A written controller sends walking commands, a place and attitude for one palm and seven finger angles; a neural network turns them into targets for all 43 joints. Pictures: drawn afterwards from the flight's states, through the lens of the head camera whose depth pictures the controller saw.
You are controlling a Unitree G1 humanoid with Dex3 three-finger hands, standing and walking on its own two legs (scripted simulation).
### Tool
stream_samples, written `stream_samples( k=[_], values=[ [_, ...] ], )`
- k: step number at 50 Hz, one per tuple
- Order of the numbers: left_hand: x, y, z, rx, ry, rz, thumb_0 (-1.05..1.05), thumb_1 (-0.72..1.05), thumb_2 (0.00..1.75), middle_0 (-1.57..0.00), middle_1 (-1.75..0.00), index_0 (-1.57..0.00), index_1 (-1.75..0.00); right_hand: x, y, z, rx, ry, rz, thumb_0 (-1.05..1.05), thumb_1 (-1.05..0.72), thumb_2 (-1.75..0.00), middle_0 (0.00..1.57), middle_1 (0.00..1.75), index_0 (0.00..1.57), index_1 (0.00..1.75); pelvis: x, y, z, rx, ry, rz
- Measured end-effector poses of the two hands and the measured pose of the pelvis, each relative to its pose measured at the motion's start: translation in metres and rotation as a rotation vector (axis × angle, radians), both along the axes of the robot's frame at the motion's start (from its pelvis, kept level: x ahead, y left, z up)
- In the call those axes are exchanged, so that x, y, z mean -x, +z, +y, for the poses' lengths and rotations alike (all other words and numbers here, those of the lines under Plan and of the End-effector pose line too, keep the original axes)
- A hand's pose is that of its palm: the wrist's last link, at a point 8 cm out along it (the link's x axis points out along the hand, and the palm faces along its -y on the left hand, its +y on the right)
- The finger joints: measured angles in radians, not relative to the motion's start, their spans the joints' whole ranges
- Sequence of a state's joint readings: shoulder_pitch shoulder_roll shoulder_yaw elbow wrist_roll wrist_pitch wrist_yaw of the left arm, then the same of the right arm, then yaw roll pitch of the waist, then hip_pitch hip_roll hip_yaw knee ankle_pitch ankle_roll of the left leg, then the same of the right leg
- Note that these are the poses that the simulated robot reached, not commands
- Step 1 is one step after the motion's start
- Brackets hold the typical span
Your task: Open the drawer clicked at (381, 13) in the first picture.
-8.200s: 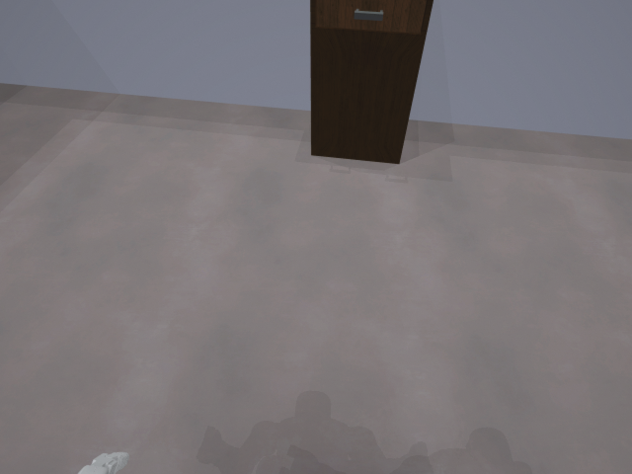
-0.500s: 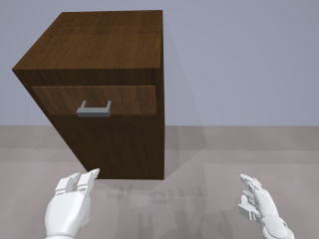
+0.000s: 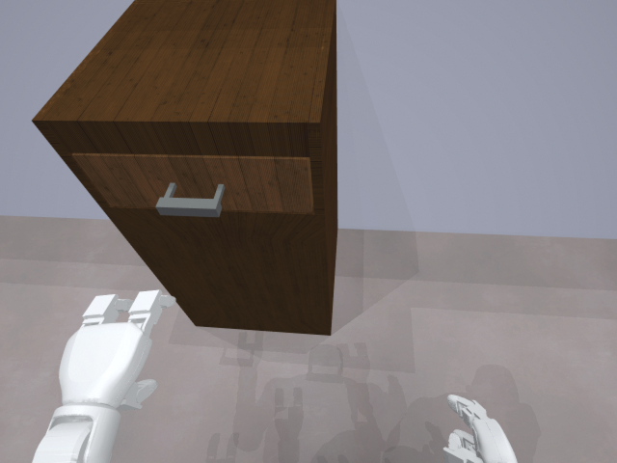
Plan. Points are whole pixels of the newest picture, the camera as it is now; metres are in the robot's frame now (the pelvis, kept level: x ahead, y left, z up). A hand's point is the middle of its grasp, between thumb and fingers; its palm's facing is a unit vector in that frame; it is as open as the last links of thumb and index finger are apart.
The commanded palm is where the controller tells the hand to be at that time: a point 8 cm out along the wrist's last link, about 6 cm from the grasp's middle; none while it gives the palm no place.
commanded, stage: raise the hand with hooked fingers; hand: left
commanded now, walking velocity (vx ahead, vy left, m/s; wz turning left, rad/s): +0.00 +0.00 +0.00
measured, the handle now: (192, 198) +0.53 +0.28 -0.03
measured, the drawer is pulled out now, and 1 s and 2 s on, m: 0.00 0.00 0.00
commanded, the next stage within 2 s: move the hooked fingers above the handle in 1.04 s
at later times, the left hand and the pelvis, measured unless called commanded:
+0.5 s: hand (111, 294) +0.28 +0.27 +0.08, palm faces +0.05 -0.07 -1.00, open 13.6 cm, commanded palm +0.26 +0.27 +0.14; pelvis +0.00 +0.03 +0.02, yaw +1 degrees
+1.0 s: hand (110, 275) +0.30 +0.27 +0.09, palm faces +0.02 -0.07 -1.00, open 13.8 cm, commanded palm +0.28 +0.28 +0.15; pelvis +0.00 +0.03 +0.03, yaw +1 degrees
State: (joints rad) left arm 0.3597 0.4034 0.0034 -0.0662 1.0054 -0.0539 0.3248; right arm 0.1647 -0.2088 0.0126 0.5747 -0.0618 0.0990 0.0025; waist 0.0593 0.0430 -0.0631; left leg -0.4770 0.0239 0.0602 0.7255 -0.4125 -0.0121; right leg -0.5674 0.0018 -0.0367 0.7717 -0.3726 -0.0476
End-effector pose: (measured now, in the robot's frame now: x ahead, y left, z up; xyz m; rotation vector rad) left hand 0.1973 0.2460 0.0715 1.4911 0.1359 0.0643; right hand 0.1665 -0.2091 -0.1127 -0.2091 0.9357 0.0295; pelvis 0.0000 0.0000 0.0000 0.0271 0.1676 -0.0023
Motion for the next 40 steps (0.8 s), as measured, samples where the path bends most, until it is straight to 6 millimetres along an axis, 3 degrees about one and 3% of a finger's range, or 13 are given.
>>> stream_samples(
  k=[5,10,19,25,32,40],
  values=[
    [-0.007,0.007,0.012,-0.008,0.001,-0.049,0.00,-0.02,0.50,-0.28,-0.89,-0.28,-0.90,0.010,0.000,-0.023,0.067,-0.045,0.033,0.02,-0.90,-0.90,0.20,0.30,0.20,0.30,0.000,0.002,0.006,0.006,0.010,-0.001],
    [-0.024,0.017,0.018,-0.005,0.010,-0.105,0.00,-0.14,0.46,-0.29,-0.96,-0.29,-0.97,0.002,0.008,-0.028,0.091,-0.072,-0.001,0.02,-0.90,-0.90,0.20,0.30,0.20,0.30,0.000,0.004,0.013,0.010,0.013,-0.013],
    [-0.051,0.046,0.017,-0.005,-0.010,-0.118,0.00,-0.34,0.37,-0.31,-1.10,-0.31,-1.11,-0.032,0.033,0.006,0.020,-0.052,-0.121,0.02,-0.90,-0.90,0.20,0.29,0.20,0.30,-0.001,0.013,0.023,0.013,0.006,-0.065],
    [-0.062,0.059,0.026,-0.006,0.002,-0.087,0.00,-0.44,0.33,-0.31,-1.16,-0.31,-1.17,-0.043,0.042,0.033,-0.018,0.001,-0.140,0.01,-0.90,-0.90,0.20,0.30,0.20,0.30,0.000,0.018,0.026,0.017,0.015,-0.094],
    [-0.076,0.076,0.033,-0.017,-0.037,-0.072,0.00,-0.48,0.31,-0.32,-1.19,-0.32,-1.20,-0.037,0.039,0.044,-0.019,0.027,-0.100,0.01,-0.90,-0.90,0.20,0.30,0.20,0.30,0.000,0.023,0.030,0.023,0.027,-0.108],
    [-0.088,0.084,0.038,-0.006,-0.055,-0.054,-0.01,-0.49,0.30,-0.31,-1.19,-0.31,-1.20,-0.015,0.031,0.031,-0.006,-0.010,-0.023,0.01,-0.90,-0.90,0.20,0.30,0.20,0.30,-0.001,0.025,0.034,0.024,0.021,-0.099]
  ],
)
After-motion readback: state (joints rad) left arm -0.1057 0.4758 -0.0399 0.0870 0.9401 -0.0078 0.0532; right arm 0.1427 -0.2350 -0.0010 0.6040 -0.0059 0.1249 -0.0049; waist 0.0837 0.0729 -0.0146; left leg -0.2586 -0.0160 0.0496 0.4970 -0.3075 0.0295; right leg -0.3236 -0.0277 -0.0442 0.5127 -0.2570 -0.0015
